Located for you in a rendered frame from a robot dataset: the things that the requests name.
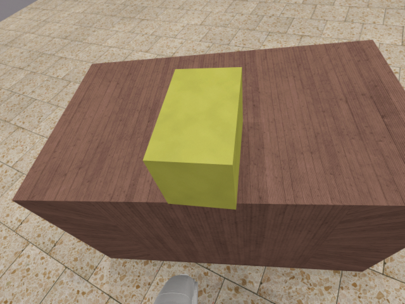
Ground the pedestal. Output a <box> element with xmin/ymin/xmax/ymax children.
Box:
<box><xmin>12</xmin><ymin>40</ymin><xmax>405</xmax><ymax>272</ymax></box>

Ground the carton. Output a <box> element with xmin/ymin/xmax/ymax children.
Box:
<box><xmin>143</xmin><ymin>67</ymin><xmax>243</xmax><ymax>210</ymax></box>

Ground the robot left thigh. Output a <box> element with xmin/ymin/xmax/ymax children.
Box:
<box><xmin>154</xmin><ymin>275</ymin><xmax>198</xmax><ymax>304</ymax></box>

